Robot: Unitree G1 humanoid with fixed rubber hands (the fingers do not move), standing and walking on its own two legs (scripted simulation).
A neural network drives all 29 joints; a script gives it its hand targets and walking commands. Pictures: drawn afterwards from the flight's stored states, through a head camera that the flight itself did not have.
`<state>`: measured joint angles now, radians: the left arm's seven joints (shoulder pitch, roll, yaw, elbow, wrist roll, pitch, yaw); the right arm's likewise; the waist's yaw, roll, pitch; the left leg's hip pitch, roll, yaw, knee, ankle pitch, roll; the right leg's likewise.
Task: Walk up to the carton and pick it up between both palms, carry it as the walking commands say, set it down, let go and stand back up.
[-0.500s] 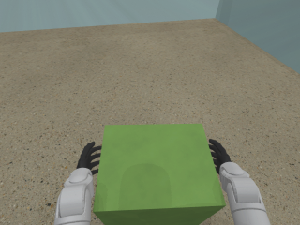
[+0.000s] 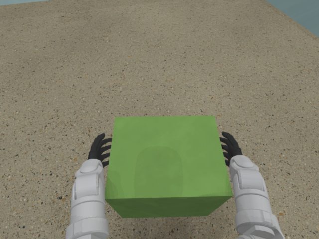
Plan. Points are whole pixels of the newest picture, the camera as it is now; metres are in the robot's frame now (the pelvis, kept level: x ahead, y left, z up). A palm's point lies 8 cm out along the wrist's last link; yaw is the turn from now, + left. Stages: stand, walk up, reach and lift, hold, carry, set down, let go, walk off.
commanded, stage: set down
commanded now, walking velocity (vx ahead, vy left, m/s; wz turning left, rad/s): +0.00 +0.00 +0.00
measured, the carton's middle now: (165, 170) +0.32 +0.02 -0.09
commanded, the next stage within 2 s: none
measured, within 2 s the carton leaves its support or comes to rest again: neither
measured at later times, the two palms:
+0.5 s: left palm (106, 167) +0.32 +0.20 -0.10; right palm (223, 165) +0.35 -0.16 -0.10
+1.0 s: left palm (113, 168) +0.35 +0.21 -0.19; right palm (215, 166) +0.39 -0.16 -0.19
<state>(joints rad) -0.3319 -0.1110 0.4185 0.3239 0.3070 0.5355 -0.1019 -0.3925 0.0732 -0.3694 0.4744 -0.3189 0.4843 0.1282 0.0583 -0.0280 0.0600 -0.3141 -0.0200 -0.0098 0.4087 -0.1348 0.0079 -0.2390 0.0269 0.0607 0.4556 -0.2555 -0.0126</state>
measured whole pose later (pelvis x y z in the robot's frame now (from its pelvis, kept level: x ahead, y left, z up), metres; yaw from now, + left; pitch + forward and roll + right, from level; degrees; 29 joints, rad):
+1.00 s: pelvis -0.05 +0.00 -0.12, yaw -1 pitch +40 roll -2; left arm -0.69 -0.06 0.51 0.41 0.27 0.40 -0.07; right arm -0.77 -0.01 -0.47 0.57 -0.24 0.37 0.10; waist 0.05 -0.03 -0.19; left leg -1.51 -0.03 -0.06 1.10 -0.28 -0.01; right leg -1.43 0.09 0.05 1.15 -0.41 0.01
